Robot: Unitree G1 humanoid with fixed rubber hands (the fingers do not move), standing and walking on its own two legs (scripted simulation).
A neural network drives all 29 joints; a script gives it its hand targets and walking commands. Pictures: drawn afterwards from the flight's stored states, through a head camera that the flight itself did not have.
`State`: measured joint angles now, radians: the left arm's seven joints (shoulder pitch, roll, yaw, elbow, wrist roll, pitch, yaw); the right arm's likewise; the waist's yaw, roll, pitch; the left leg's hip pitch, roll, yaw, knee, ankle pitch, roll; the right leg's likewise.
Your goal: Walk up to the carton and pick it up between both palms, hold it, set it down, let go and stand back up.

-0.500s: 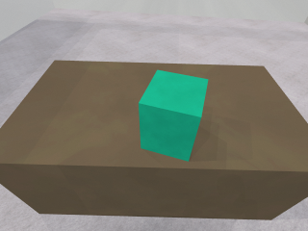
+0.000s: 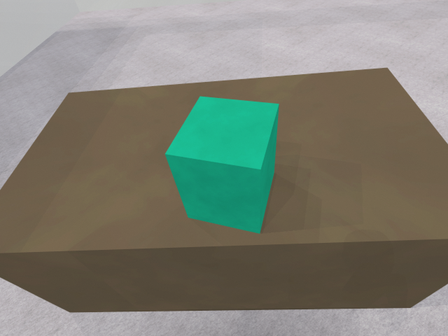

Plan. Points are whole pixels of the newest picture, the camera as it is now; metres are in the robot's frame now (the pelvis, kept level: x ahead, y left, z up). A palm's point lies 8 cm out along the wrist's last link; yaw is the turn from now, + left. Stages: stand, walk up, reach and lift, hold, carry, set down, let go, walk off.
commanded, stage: walk up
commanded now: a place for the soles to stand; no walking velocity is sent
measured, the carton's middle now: (230, 165) +0.53 +0.03 -0.03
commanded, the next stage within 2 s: none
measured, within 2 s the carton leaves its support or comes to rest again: neither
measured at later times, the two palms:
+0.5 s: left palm out of the picture +0.08 +0.31 -0.12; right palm out of the picture +0.10 -0.27 -0.11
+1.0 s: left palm out of the picture +0.09 +0.31 -0.13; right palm out of the picture +0.12 -0.27 -0.12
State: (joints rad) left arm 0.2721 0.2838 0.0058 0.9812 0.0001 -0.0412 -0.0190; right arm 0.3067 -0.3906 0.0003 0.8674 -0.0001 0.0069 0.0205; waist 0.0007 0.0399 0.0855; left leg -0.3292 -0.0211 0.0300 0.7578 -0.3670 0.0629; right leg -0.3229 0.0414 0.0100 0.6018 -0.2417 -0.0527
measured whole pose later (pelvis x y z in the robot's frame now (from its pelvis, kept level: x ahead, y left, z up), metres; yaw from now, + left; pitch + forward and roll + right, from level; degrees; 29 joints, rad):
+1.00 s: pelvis +0.05 +0.02 -0.01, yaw +0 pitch -2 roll +0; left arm 0.25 0.33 0.01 0.98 0.00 -0.05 -0.02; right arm 0.25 -0.35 0.00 0.88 0.00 -0.04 0.00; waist 0.00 0.00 0.05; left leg -0.26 -0.04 0.03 0.73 -0.43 0.05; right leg -0.31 0.02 0.02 0.71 -0.37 -0.03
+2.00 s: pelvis +0.09 +0.01 -0.01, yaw +0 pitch -3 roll +0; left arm 0.22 0.33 0.01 0.98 0.00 -0.01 -0.01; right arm 0.20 -0.33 0.00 0.89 0.00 -0.03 0.00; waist 0.00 0.00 0.13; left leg -0.33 -0.02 0.03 0.65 -0.28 0.05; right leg -0.30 0.00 0.01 0.65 -0.30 -0.01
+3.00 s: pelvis +0.09 +0.01 +0.00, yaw +0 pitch -1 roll +0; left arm 0.20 0.34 0.01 0.98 0.00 -0.03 0.01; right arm 0.15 -0.34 0.00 0.91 0.00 0.02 0.04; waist 0.00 0.00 0.06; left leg -0.31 -0.02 0.03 0.56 -0.23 0.04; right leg -0.29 0.00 0.01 0.58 -0.26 0.00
